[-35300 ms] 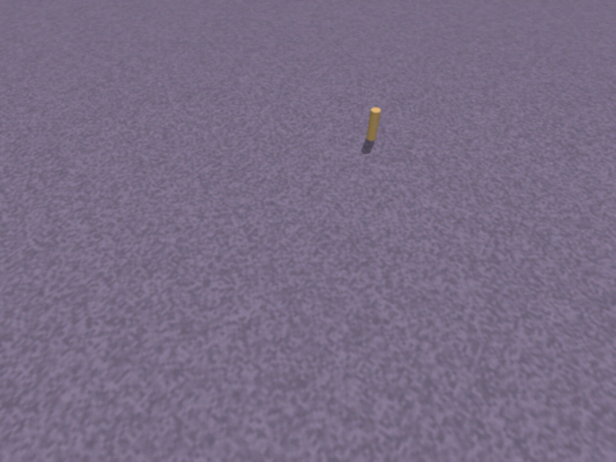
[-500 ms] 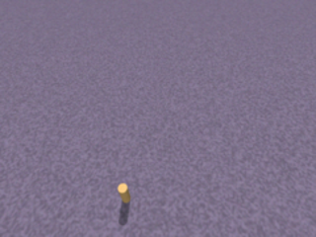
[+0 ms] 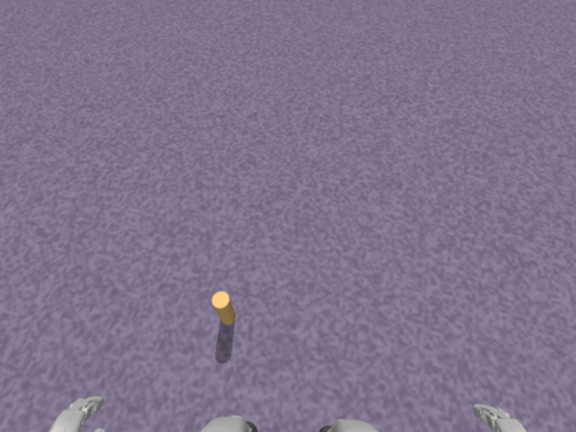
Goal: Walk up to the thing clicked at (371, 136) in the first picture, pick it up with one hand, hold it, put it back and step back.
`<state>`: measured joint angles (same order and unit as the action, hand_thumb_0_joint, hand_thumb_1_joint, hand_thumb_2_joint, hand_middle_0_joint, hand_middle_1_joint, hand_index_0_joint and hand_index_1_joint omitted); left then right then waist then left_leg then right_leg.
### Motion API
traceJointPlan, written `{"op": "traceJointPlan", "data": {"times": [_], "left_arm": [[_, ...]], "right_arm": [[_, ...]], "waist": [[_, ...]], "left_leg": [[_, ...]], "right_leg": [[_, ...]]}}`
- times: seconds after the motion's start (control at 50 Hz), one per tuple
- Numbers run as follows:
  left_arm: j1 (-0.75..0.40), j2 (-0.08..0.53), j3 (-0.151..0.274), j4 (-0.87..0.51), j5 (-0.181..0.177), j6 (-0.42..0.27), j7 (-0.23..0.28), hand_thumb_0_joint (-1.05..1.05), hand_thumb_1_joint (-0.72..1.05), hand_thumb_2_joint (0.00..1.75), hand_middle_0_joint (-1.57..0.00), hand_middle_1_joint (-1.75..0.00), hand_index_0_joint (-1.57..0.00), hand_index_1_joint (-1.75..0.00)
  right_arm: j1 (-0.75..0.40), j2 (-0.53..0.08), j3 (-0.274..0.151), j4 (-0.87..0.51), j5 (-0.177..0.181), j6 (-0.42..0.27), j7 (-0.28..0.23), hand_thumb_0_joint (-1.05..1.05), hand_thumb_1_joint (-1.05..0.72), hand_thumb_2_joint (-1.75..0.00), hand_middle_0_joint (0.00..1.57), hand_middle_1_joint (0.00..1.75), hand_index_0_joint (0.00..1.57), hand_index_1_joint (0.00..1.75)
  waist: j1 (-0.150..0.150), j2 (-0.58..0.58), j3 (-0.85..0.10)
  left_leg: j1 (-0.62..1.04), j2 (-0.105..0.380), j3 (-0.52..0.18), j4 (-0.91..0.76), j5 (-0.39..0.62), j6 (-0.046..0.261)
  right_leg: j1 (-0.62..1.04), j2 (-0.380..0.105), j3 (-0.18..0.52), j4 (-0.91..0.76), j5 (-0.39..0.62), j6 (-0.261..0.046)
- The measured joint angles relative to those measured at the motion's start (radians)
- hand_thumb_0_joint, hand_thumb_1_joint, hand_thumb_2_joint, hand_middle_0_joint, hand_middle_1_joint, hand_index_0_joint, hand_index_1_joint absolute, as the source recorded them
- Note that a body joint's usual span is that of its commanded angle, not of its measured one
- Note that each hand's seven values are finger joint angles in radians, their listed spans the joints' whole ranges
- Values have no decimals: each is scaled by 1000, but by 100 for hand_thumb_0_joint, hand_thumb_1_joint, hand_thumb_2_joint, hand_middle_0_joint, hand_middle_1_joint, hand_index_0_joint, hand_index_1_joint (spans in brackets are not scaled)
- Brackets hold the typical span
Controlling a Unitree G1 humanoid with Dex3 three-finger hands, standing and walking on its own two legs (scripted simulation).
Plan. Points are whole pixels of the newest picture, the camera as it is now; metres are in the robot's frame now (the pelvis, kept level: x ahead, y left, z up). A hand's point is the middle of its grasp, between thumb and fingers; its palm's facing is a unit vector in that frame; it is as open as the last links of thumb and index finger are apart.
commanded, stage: step back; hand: left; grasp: from the side
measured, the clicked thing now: (224, 309) +0.49 +0.21 -0.68
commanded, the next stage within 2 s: none
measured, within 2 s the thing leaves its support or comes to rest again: neither
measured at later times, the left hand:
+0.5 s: hand out of the picture +0.04 +0.29 -0.17, palm faces -0.10 -0.92 -0.38, open 7.4 cm
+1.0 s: hand out of the picture -0.09 +0.28 -0.14, palm faces -0.02 -0.91 -0.41, open 7.4 cm
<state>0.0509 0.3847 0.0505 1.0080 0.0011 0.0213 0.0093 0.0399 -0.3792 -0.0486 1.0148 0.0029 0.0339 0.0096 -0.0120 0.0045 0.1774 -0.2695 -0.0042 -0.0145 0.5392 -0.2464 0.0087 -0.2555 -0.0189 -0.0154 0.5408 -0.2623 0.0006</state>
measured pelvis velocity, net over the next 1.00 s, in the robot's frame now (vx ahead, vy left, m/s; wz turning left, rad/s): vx -0.24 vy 0.02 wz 0.01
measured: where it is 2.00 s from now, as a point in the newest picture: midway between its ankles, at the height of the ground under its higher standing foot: outside the picture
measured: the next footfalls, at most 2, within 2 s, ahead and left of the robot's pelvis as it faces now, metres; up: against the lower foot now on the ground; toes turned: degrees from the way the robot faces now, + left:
left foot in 0.24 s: -0.02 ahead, +0.14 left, +0.00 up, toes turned -3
right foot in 0.64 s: -0.12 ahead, -0.11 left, +0.00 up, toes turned -1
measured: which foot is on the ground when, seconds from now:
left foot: down 0.00-0.10, up 0.12-0.22, down 0.24-0.68, up 0.70-1.00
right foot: down 0.00-0.24, up 0.26-0.62, down 0.64-1.00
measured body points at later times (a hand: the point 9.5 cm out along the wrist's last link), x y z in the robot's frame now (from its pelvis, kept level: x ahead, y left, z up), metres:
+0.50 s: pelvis -0.10 +0.04 -0.01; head -0.02 +0.05 +0.43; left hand +0.04 +0.34 -0.14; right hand -0.05 -0.28 -0.13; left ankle -0.06 +0.14 -0.73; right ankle -0.14 -0.10 -0.66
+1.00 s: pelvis -0.24 +0.02 -0.01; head -0.17 +0.01 +0.43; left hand -0.09 +0.33 -0.11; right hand -0.15 -0.31 -0.14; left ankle -0.25 +0.14 -0.72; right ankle -0.16 -0.10 -0.73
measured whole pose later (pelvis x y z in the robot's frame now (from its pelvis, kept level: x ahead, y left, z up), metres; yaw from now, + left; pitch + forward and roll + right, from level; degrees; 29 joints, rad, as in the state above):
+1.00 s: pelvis -0.24 +0.02 -0.01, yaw +0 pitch -2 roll +0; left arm 0.09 0.36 0.06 0.76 0.03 0.03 0.02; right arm 0.17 -0.41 -0.05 0.89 -0.01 0.03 -0.03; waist -0.01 0.02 0.19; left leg -0.29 -0.05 -0.07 0.75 -0.47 -0.01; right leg -0.39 -0.03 0.00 0.64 -0.22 0.00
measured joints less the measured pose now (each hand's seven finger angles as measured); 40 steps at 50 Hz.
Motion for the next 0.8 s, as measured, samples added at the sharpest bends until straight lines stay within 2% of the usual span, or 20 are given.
{"op": "traceJointPlan", "data": {"times": [0.1, 0.18, 0.22, 0.24, 0.26, 0.3, 0.34, 0.38, 0.44, 0.54, 0.58, 0.62, 0.64, 0.66, 0.68, 0.7, 0.74, 0.76, 0.8], "left_arm": [[-5, 0, 1, -46, 8, 11, -7, 1, 90, 90, -21, -30, -20, -29], [-8, -3, 2, -75, 28, 19, -9, 1, 90, 90, -21, -30, -20, -29], [-9, 3, 1, -88, 33, 25, -6, 1, 90, 90, -21, -30, -21, -30], [-9, 5, 0, -97, 32, 28, -3, 1, 90, 90, -21, -30, -21, -30], [-19, 9, 3, -102, 28, 30, 2, 1, 90, 90, -21, -30, -21, -30], [-43, 22, 14, -116, 23, 33, 15, 1, 90, 90, -21, -30, -21, -30], [-42, 26, 18, -128, 20, 29, 24, 1, 90, 90, -21, -30, -20, -29], [-30, 20, 16, -128, 18, 28, 25, 1, 90, 90, -20, -30, -20, -29], [4, 12, 13, -134, 17, 28, 16, 1, 90, 90, -20, -30, -20, -29], [53, 11, 18, -141, 18, 30, 8, 1, 90, 90, -21, -30, -20, -29], [62, 12, 21, -144, 16, 28, 4, 1, 90, 90, -21, -30, -20, -29], [69, 12, 25, -144, 15, 21, 0, 1, 90, 90, -21, -30, -20, -29], [71, 9, 27, -141, 16, 16, -1, 1, 90, 90, -21, -30, -20, -29], [66, -8, 29, -132, 19, 11, 0, 1, 90, 90, -20, -30, -20, -29], [68, -24, 26, -129, 24, 8, -3, 1, 90, 90, -20, -30, -20, -29], [79, -32, 20, -133, 26, 7, -9, 1, 90, 90, -20, -30, -20, -29], [100, -36, 14, -143, 32, 9, -15, 1, 90, 90, -21, -30, -20, -29], [109, -40, 14, -147, 31, 11, -14, 1, 90, 90, -21, -30, -21, -30], [115, -48, 14, -153, 30, 15, -11, 1, 90, 90, -21, -30, -21, -30]], "right_arm": [[11, -22, -14, -42, -1, 15, 3, 1, -91, -90, 20, 30, 20, 30], [40, -24, -23, -63, -7, 22, 14, 0, -91, -90, 20, 30, 20, 30], [73, -18, -23, -76, -6, 15, 21, 0, -91, -90, 20, 30, 20, 30], [96, -21, -22, -85, -8, 7, 23, 0, -91, -90, 20, 30, 20, 30], [110, -18, -24, -85, -14, -2, 20, 0, -91, -90, 20, 30, 20, 30], [124, 6, -20, -74, -29, -7, 11, 0, -91, -90, 20, 30, 20, 30], [140, 24, -8, -71, -39, -4, 6, 0, -91, -90, 20, 30, 20, 30], [150, 32, -6, -72, -45, 0, -4, 1, -91, -90, 20, 30, 20, 30], [153, 34, -6, -91, -43, -4, -19, 1, -90, -90, 20, 30, 20, 30], [134, 31, -5, -136, -32, -20, -33, 1, -90, -90, 21, 30, 20, 30], [121, 28, -2, -150, -30, -20, -34, 1, -90, -90, 21, 30, 20, 30], [108, 20, 1, -159, -28, -15, -31, 1, -90, -90, 21, 30, 20, 30], [101, 13, 2, -160, -25, -10, -28, 1, -90, -90, 21, 30, 20, 30], [89, 0, 0, -155, -22, -3, -27, 1, -90, -90, 21, 30, 20, 30], [82, -11, -4, -149, -17, 5, -26, 1, -90, -90, 20, 30, 20, 30], [82, -14, -6, -142, -13, 13, -28, 1, -90, -90, 20, 30, 20, 30], [84, -8, -10, -130, -9, 23, -31, 1, -91, -90, 20, 30, 20, 30], [86, -9, -9, -128, -6, 23, -28, 1, -91, -90, 20, 30, 20, 30], [96, -19, -7, -129, 0, 15, -27, 1, -91, -90, 20, 30, 20, 30]], "waist": [[-8, 13, 14], [-8, -7, 13], [-15, -26, -6], [-20, -20, -25], [-25, -24, -26], [-23, -55, 7], [-23, -65, 22], [-29, -54, 22], [-26, -41, 23], [-19, -27, 33], [-15, -25, 37], [-8, -21, 33], [-4, -12, 31], [-10, 25, 44], [-20, 60, 45], [-22, 68, 32], [3, 37, 6], [13, 24, -4], [12, 18, -23]], "left_leg": [[-72, -8, -8, 122, -33, 24], [-107, -54, -23, 315, -209, 46], [-80, -56, -17, 312, -198, 57], [-53, -39, -27, 245, -145, 52], [-55, -39, -33, 234, -180, 33], [-62, -50, -23, 243, -174, 28], [-61, -44, -19, 215, -142, 28], [-63, -30, -20, 174, -106, 30], [-64, -15, -3, 116, -59, 32], [-84, 5, 28, 98, -20, 27], [-100, 13, 40, 112, -13, 19], [-122, 21, 50, 141, -13, 7], [-136, 28, 51, 164, -17, 0], [-141, 50, 30, 186, -19, -7], [-149, 61, 2, 199, -20, 0], [-164, 41, -29, 237, -90, 3], [-192, -35, -62, 396, -231, -3], [-199, -64, -73, 471, -251, -4], [-205, -108, -111, 576, -247, -7]], "right_leg": [[-59, -6, -7, 104, -29, -1], [-99, -32, 9, 164, -38, 9], [-134, -47, 18, 187, -38, 16], [-166, -40, 18, 213, -47, 3], [-196, -22, 44, 259, -112, -6], [-230, 40, 134, 384, -237, -23], [-254, 102, 171, 497, -296, -31], [-268, 142, 171, 592, -294, -29], [-254, 151, 166, 665, -260, -17], [-154, 105, 157, 538, -259, 8], [-105, 74, 137, 419, -250, 9], [-46, 47, 112, 256, -198, 1], [-15, 43, 99, 175, -148, -2], [1, 64, 79, 154, -128, -5], [8, 83, 57, 145, -118, -10], [2, 82, 49, 148, -114, -16], [-17, 53, 76, 155, -103, -26], [-20, 39, 90, 142, -89, -27], [-27, 21, 92, 100, -51, -24]]}}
